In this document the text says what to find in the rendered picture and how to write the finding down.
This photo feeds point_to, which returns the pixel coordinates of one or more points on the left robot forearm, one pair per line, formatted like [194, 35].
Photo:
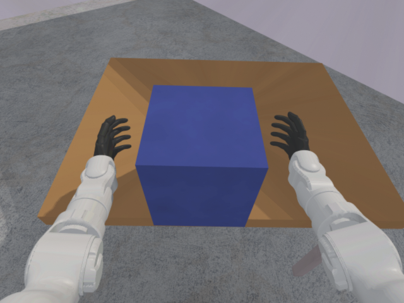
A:
[90, 206]

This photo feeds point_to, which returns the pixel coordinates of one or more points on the left robot upper arm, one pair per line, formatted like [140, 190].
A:
[63, 268]

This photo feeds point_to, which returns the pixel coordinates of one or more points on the left robot hand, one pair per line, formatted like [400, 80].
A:
[105, 144]

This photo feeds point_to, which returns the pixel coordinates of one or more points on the carton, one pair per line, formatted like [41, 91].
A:
[201, 160]

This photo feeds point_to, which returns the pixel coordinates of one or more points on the right robot hand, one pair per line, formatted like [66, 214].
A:
[296, 138]

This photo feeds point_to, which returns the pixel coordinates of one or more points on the right robot upper arm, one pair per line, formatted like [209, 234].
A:
[359, 259]

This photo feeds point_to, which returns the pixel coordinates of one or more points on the right robot forearm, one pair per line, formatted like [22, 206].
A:
[321, 201]

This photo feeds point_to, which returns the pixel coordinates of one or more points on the table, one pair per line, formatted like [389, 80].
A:
[303, 88]

